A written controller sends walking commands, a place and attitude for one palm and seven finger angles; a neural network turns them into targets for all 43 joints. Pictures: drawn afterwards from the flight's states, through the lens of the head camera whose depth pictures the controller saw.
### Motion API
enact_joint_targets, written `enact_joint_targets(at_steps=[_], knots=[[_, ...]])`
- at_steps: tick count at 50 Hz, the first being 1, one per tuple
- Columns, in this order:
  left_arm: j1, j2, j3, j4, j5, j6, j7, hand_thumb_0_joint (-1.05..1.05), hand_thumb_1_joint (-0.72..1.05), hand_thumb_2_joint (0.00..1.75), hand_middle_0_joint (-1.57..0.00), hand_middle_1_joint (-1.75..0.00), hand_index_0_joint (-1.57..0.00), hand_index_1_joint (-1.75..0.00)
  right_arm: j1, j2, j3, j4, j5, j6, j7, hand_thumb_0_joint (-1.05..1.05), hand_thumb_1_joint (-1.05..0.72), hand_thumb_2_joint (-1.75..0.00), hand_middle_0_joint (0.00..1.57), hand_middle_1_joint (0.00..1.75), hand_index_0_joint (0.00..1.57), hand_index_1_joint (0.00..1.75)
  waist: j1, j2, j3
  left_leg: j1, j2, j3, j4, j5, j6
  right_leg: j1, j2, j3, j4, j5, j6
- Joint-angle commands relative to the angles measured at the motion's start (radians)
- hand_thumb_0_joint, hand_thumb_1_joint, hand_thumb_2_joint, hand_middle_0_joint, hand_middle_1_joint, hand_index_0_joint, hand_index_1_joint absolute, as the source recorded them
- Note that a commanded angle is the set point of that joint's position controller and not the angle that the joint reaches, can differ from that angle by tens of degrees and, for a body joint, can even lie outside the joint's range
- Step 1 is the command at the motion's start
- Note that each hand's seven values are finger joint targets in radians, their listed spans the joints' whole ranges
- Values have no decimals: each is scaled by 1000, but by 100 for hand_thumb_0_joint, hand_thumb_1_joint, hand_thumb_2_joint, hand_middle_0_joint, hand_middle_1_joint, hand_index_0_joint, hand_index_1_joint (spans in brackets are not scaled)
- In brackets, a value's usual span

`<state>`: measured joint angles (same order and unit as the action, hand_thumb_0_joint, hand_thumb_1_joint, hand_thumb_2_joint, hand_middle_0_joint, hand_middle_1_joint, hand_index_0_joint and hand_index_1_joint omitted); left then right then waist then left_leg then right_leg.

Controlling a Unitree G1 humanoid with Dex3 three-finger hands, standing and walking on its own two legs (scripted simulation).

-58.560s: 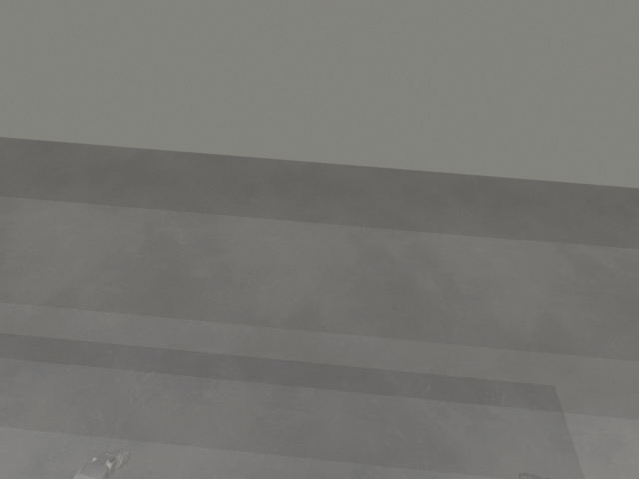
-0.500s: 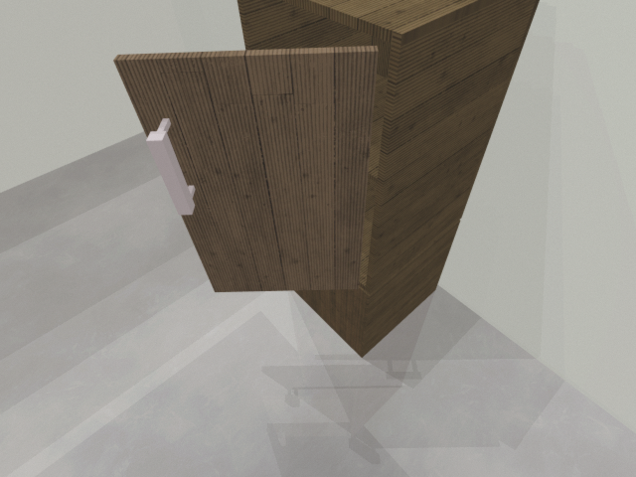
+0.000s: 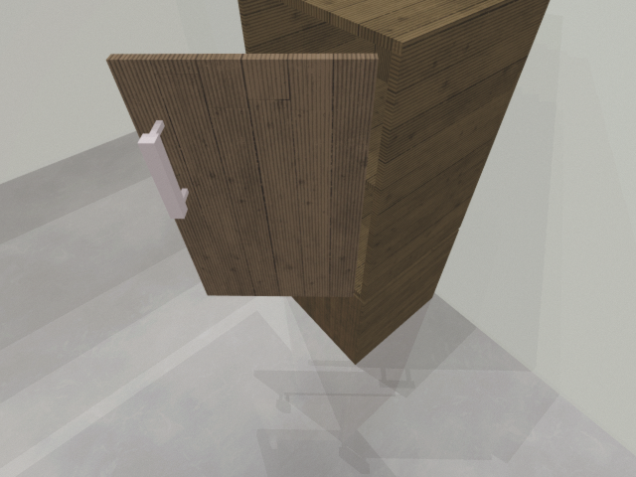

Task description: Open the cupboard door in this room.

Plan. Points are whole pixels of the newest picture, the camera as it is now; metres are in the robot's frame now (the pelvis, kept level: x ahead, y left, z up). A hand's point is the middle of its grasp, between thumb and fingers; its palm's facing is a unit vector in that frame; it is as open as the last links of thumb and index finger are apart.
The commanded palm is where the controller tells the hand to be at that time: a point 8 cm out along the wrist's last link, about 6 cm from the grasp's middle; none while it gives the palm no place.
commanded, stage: shuffle to correct the standing spot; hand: left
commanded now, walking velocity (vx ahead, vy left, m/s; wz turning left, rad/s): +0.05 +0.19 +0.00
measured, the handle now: (169, 171) +0.54 +0.29 +0.07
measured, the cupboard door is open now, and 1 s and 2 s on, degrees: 49 49 49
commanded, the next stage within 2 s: come to a stop and stand still in 0.10 s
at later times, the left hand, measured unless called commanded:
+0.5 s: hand out of the picture +0.06 +0.22 -0.17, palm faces +0.02 -0.98 -0.20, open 7.3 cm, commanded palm none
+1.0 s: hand out of the picture +0.06 +0.17 -0.17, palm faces +0.06 -0.97 -0.22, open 7.2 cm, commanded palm none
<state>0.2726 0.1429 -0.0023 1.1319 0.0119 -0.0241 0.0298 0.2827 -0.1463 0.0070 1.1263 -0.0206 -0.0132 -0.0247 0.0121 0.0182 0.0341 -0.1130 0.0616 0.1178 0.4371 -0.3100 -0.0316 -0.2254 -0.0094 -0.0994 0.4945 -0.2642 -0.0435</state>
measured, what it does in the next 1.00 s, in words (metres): steps on the spot: right foot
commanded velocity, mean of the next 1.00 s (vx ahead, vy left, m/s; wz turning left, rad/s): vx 0.00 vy -0.01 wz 0.00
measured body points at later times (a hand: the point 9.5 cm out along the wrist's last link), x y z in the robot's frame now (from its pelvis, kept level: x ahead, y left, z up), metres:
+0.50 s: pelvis +0.02 +0.04 +0.00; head +0.05 +0.04 +0.45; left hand +0.06 +0.27 -0.16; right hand -0.02 -0.15 -0.16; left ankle -0.04 +0.13 -0.74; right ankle +0.00 -0.07 -0.71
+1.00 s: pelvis +0.02 -0.01 +0.00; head +0.04 -0.02 +0.45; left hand +0.06 +0.23 -0.15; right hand +0.03 -0.23 -0.16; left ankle -0.03 +0.13 -0.74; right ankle +0.03 -0.08 -0.74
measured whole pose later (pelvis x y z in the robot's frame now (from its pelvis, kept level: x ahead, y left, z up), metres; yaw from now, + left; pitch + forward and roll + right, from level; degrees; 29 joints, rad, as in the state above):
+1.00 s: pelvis +0.02 -0.01 +0.00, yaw +1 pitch -1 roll +1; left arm 0.21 0.17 0.02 1.09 0.00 -0.02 0.03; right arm 0.26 -0.14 -0.01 1.13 -0.02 -0.01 -0.04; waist 0.00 0.01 0.03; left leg -0.08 0.07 0.09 0.41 -0.30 -0.05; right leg -0.21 0.02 -0.11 0.46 -0.24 -0.07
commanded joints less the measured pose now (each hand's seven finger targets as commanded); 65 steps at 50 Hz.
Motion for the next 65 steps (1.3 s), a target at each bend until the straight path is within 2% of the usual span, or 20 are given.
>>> enact_joint_targets(at_steps=[1,5,8,10,12,13,17,25,28,29,31,32,33,36,38,40,50,63,64,65], knots=[[75,166,44,-40,4,-6,10,0,90,90,-20,-30,-20,-30,82,-66,-18,-28,5,10,1,0,-90,-90,20,30,20,30,2,-93,23,-127,3,-15,28,-9,28,56,-227,257,-165,156,-68],[80,181,67,-58,9,-4,17,0,90,90,-20,-30,-20,-30,64,-62,-26,-51,5,17,3,0,-90,-90,20,30,20,30,15,-151,26,-191,-2,-25,111,-78,22,74,-305,324,-186,238,-121],[54,185,80,-81,11,2,21,0,90,90,-20,-30,-20,-30,88,-63,-33,-58,8,14,3,0,-90,-90,20,30,20,30,-1,-143,5,-148,0,-29,50,-31,24,43,-311,296,-125,290,-119],[16,169,82,-103,8,13,18,0,90,90,-20,-30,-20,-30,131,-73,-36,-49,5,8,4,0,-90,-90,20,30,20,30,-20,-71,-12,-39,13,-32,-40,76,32,-35,-234,202,-44,209,-74],[-31,90,62,-133,11,30,10,0,90,90,-20,-30,-20,-30,158,-114,-41,-47,-5,-2,1,0,-90,-90,20,30,20,30,-32,162,15,-4,163,-188,-133,294,106,-136,-69,20,125,-56,10],[-45,65,50,-138,14,33,10,0,90,90,-20,-30,-20,-30,157,-125,-38,-47,-7,-4,-5,0,-90,-90,20,30,20,30,-35,216,47,10,216,-245,-183,369,159,-211,-36,4,225,-228,27],[-21,39,40,-108,14,27,-5,0,90,90,-20,-30,-20,-30,136,-94,-25,-50,-14,-27,-22,0,-90,-90,20,30,20,30,-20,57,32,68,247,-260,-152,541,231,-276,-59,68,412,-220,15],[-89,51,47,-126,1,35,-12,0,90,90,-20,-30,-20,-30,140,-126,-39,-24,-18,-17,-36,0,-90,-90,20,30,20,30,-45,118,28,109,233,-170,-64,853,187,-190,-44,39,215,-154,24],[-17,68,55,-111,2,22,-9,0,90,90,-20,-30,-20,-30,120,-126,-46,-23,-7,-12,-34,0,-90,-90,20,30,20,30,-3,72,-22,75,176,-127,27,763,125,-27,-35,35,-34,90,20],[37,101,61,-94,5,13,-3,0,90,90,-20,-30,-20,-30,123,-110,-48,-28,1,-14,-29,0,-90,-90,20,30,20,30,13,3,-68,-6,129,-88,85,625,89,105,-79,93,-50,336,9],[68,156,59,-72,-2,5,7,0,90,90,-20,-30,-20,-30,119,-41,-38,-39,16,-8,-21,0,-90,-90,20,30,20,30,4,-165,-109,-182,10,-26,123,4,27,236,-291,250,-4,772,-106],[55,154,49,-73,-4,5,8,0,90,90,-20,-30,-20,-30,113,-21,-37,-34,14,-1,-20,0,-90,-90,20,30,20,30,-4,-147,-75,-163,-7,-34,134,-138,24,190,-306,232,-39,798,-131],[34,154,53,-79,1,1,11,0,90,90,-20,-30,-20,-30,119,-9,-36,-25,13,8,-21,0,-90,-90,20,30,20,30,-12,-244,-76,-152,5,-41,166,-183,22,159,-274,239,-58,729,-130],[-49,112,43,-96,-3,4,12,0,90,90,-20,-30,-20,-30,144,-3,-30,7,10,9,-19,0,-90,-90,20,30,20,30,-43,-179,-37,-61,20,-63,30,-12,26,37,-212,193,-78,444,-96],[-60,88,40,-107,-11,6,7,0,90,90,-20,-30,-20,-30,150,-23,-29,24,1,-6,-18,0,-90,-90,20,30,20,30,-35,20,-10,-4,66,-100,-55,231,40,-14,-120,133,-46,312,-38],[-52,89,42,-101,-7,9,5,0,90,90,-20,-30,-20,-30,90,-29,-27,15,-2,-10,-17,0,-90,-90,20,30,20,30,-8,111,22,-64,85,-99,-83,259,47,31,-93,117,-53,245,-10],[-2,115,29,-61,-3,-6,4,0,90,90,-20,-30,-20,-30,81,-56,-23,0,3,-3,-16,0,-90,-90,20,30,20,30,-18,-51,10,-34,57,-70,-97,121,31,71,-120,157,-150,291,-10],[58,105,21,-35,-4,-7,5,0,90,90,-20,-30,-20,-30,105,-48,-9,17,4,1,-11,0,-90,-90,20,30,20,30,-13,-13,58,-50,47,-70,-121,63,34,32,-107,163,-227,62,-5],[171,142,33,8,8,-30,47,0,90,90,-20,-30,-20,-30,-9,-110,-34,-42,13,-15,-4,0,-90,-90,20,30,20,30,37,-81,74,-187,39,12,141,-21,4,96,-178,239,-167,744,127],[147,181,41,-38,9,-37,43,0,90,90,-20,-30,-20,-30,78,-48,-29,-93,20,5,-8,0,-90,-90,20,30,20,30,-28,-40,-73,-185,13,-83,211,-147,24,167,-272,313,-165,672,67]])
